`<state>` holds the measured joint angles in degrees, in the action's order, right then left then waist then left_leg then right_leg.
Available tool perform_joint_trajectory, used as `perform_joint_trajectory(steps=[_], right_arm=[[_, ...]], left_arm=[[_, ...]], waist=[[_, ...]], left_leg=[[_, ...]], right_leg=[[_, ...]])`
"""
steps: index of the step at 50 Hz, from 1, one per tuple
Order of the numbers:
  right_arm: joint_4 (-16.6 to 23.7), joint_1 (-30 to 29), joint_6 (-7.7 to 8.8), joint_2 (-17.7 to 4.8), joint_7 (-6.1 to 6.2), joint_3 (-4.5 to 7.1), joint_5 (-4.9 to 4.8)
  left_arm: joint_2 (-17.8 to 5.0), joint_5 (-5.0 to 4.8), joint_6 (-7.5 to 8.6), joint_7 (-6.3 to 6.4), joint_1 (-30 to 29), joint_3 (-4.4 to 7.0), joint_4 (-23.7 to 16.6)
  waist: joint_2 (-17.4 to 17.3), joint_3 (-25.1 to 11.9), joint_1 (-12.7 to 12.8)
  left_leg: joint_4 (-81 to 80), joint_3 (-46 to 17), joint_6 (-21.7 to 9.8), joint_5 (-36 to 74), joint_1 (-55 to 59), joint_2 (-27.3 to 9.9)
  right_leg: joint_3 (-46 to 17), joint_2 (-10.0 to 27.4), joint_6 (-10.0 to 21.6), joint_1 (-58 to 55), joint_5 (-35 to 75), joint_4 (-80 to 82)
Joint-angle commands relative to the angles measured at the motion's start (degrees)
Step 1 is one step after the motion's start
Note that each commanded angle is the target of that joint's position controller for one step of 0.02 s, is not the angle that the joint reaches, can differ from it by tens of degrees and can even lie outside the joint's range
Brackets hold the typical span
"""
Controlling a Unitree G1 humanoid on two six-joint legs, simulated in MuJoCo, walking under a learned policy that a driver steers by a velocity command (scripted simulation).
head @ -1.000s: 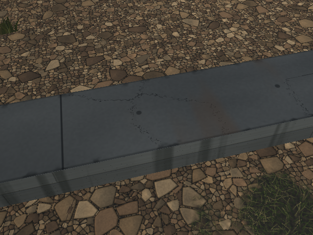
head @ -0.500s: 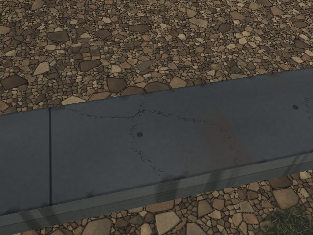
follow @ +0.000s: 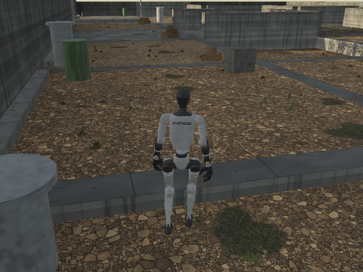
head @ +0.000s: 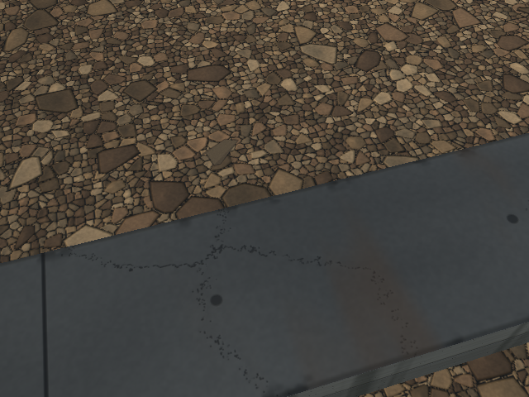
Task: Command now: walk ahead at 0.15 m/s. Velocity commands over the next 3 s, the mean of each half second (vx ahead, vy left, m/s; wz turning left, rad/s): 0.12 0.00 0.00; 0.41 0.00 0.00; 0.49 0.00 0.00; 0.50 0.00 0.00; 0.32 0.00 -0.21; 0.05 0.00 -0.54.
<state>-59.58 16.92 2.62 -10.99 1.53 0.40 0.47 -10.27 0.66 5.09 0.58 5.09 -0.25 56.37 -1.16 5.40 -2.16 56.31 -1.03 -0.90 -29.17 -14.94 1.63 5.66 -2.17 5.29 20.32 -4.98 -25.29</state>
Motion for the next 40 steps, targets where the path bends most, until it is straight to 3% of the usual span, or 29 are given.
perform_joint_trajectory(steps=[1,3,5,7,9,10,11,13,16,17,23,26,28,29,31,32,33,34,35,36,38,40], right_arm=[[-1.6,9.3,-2.29,-1.8,-0.21,0.4,1.46],[-2.3,9.2,-3.46,-1.1,0.22,0.18,1.1],[-2.3,6.3,-4.09,-1.7,0.8,0.21,0.98],[-2.8,5.1,-4.35,-1.6,0.92,0.05,1.09],[-2.4,3.0,-3.95,-2.4,0.83,-0.23,1.82],[-1.8,2.6,-3.35,-3.5,0.87,-0.28,2.12],[-2.3,1.6,-2.89,-5.6,0.79,0.23,1.26],[-2.9,0.9,-1.69,-3.5,0.61,-0.16,0.51],[-3.0,0.9,-0.92,-3.2,0.82,-0.07,0.26],[-3.2,1.6,-0.88,-2.9,0.84,-0.11,0.39],[-2.3,4.3,-0.82,-4.0,0.55,0.96,0.95],[-1.0,5.0,-0.19,-5.3,0.31,1.62,0.96],[-1.1,6.8,0.2,-7.3,0.31,2.51,0.7],[-1.0,6.2,0.34,-7.9,0.32,2.85,0.63],[0.8,1.9,0.54,-6.2,0.22,2.75,0.46],[2.2,-0.5,0.95,-5.0,0.05,2.54,0.17],[4.0,-2.3,1.59,-3.1,-0.29,2.11,-0.12],[4.6,-0.6,1.93,-2.4,-0.56,2.09,0.71],[3.6,-0.8,1.35,-3.8,-0.43,2.76,1.78],[3.2,-1.1,1.27,-2.0,-0.72,2.69,2.32],[4.3,-4.0,1.73,-1.1,-1.95,2.81,1.76],[5.0,-5.1,1.02,-0.2,-2.8,2.73,2.05]], left_arm=[[-4.4,-0.12,-0.02,0.94,3.4,-0.01,-0.1],[-5.8,0.4,-0.07,0.7,4.3,0.21,0.5],[-6.6,0.91,-0.85,0.68,4.6,0.44,0.9],[-7.1,0.28,-1.86,0.69,3.6,0.68,0.8],[-6.8,-0.31,-2.76,0.62,4.3,0.86,1.1],[-6.7,-0.32,-3.13,0.61,5.2,1.03,1.4],[-5.9,-0.72,-3.85,0.58,7.2,1.29,1.7],[-5.4,-0.12,-3.95,0.65,9.6,1.42,3.0],[-5.2,0.37,-3.59,0.71,11.6,1.65,4.5],[-4.8,0.34,-3.52,0.72,11.6,1.57,4.7],[-5.1,0.27,-3.61,0.5,10.9,2.33,3.7],[-3.5,0.62,-2.82,0.11,9.7,2.31,2.5],[-2.5,1.24,-1.85,-0.43,8.7,2.23,1.3],[-2.3,1.52,-1.32,-0.59,9.7,2.22,1.0],[-2.1,1.16,-0.5,-0.4,15.8,2.45,2.7],[-3.8,0.86,-0.02,-0.09,19.5,3.07,3.9],[-8.1,0.75,0.45,0.39,24.5,4.44,5.1],[-11.8,0.58,0.01,0.56,31.4,5.66,7.3],[-8.4,0.7,-0.16,0.56,31.2,4.78,7.2],[-7.2,0.91,-0.11,0.48,29.1,4.48,6.4],[-5.4,1.2,-0.21,0.43,23.5,3.74,5.0],[-4.4,1.39,0.08,0.47,23.6,3.13,5.1]], waist=[[5.8,-9.6,-1.7],[6.0,-10.9,-1.8],[6.6,-10.8,-0.9],[7.1,-9.2,-1.2],[5.2,-4.8,-0.8],[4.3,-3.0,-0.2],[-0.8,0.5,1.7],[-3.8,-0.6,2.9],[-1.7,-2.6,3.5],[-0.8,-3.4,3.3],[-0.3,0.5,2.3],[-3.2,1.0,1.5],[-6.7,1.1,1.1],[-7.6,1.8,2.0],[-4.8,1.0,5.6],[-0.4,0.4,7.0],[9.1,-1.2,8.5],[18.4,-3.8,9.2],[10.7,-2.7,7.8],[4.8,-2.6,6.6],[2.4,-1.4,3.9],[5.2,-1.6,3.5]], left_leg=[[-4.7,-1.5,1.7,2.7,3.6,-2.5],[-11.2,-0.1,2.4,2.8,5.5,-2.0],[-17.2,0.7,2.3,5.9,6.5,-2.2],[-23.5,1.5,1.7,12.8,9.8,-2.5],[-31.3,-0.8,0.6,18.3,11.8,-4.3],[-34.8,-3.6,0.2,16.0,10.6,-6.9],[-36.0,-5.1,-0.5,9.9,1.4,-6.9],[-39.2,-5.4,0.0,9.5,-3.7,-7.1],[-39.7,-5.0,0.1,12.9,-2.2,-7.2],[-40.1,-4.9,-0.2,10.7,-1.3,-6.8],[-39.1,-5.8,-3.7,-5.9,-3.6,-5.3],[-41.7,-11.4,-6.5,-7.5,-1.0,-8.4],[-45.2,-17.6,-9.0,-6.8,3.0,-13.0],[-44.4,-18.8,-10.0,-3.2,3.3,-15.0],[-37.8,-13.0,-8.7,13.4,-0.3,-12.2],[-31.1,-8.1,-7.1,20.5,-4.1,-8.6],[-16.9,-0.3,-4.7,22.4,-11.6,-2.4],[-1.4,5.7,-3.0,4.2,-22.7,2.1],[11.2,4.0,-3.0,-3.4,-28.1,0.2],[18.3,1.9,-3.2,-1.2,-29.8,-2.1],[20.9,1.1,-3.3,6.5,-31.0,-4.9],[27.2,3.4,-2.4,8.5,-32.8,-3.9]], right_leg=[[-10.2,14.9,7.1,-6.7,39.8,7.5],[-9.4,14.1,6.7,-6.3,31.5,8.3],[-10.7,13.5,5.8,-4.6,14.0,10.1],[-11.7,12.3,3.7,0.0,-8.4,12.8],[-13.0,10.7,-0.7,5.4,-26.5,15.7],[-13.3,9.7,-2.4,5.4,-27.3,15.5],[-11.1,7.0,-3.1,1.2,-22.1,14.8],[-10.3,6.9,-2.5,-8.8,-11.7,10.1],[-9.9,7.1,-2.1,-12.2,-6.3,8.5],[-9.9,6.9,-2.1,-12.0,-8.9,9.1],[-8.7,3.8,-0.5,-4.7,-25.8,5.8],[-6.6,1.9,-0.3,-1.0,-22.4,-0.5],[-3.1,0.0,-0.8,2.7,-17.4,-6.7],[-2.3,0.6,-0.5,2.6,-16.3,-7.2],[-2.8,0.6,0.5,-5.9,-15.4,-2.4],[-7.5,2.4,1.5,-12.2,-13.8,1.6],[-19.6,9.7,4.1,-20.3,-10.8,8.2],[-33.5,19.5,9.5,-29.3,-0.1,11.9],[-34.2,22.5,12.0,-29.6,8.8,10.1],[-30.7,21.5,12.5,-27.2,6.7,9.1],[-24.9,17.5,9.6,-21.3,-2.6,12.0],[-21.3,15.2,9.1,-19.6,0.1,13.3]])
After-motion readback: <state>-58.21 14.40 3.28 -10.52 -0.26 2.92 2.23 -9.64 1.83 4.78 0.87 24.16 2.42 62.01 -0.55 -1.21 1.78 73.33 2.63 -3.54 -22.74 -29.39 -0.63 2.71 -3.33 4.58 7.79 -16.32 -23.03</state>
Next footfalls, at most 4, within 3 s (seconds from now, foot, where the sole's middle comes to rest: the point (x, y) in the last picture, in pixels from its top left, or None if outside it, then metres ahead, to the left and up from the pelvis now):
0.18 left None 0.08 0.14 -0.77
1.14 left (198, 350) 0.49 0.17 -0.59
1.72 right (252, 225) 0.81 0.05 -0.59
2.22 left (190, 136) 1.14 0.23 -0.59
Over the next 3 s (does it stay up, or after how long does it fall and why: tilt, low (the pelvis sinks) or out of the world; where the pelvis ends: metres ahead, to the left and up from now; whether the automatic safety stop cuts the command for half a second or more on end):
stays up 1.06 0.13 0.19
